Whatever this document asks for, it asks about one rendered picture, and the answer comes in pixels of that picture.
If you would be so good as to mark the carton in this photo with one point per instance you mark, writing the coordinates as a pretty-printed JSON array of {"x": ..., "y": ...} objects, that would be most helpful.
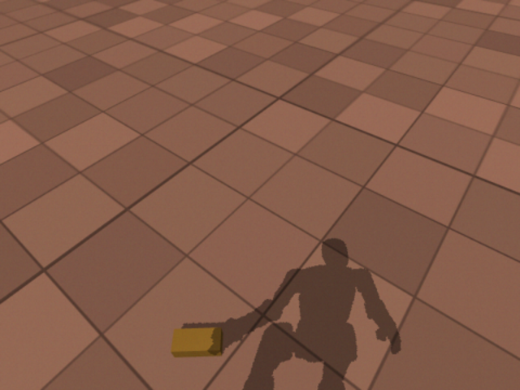
[{"x": 197, "y": 342}]

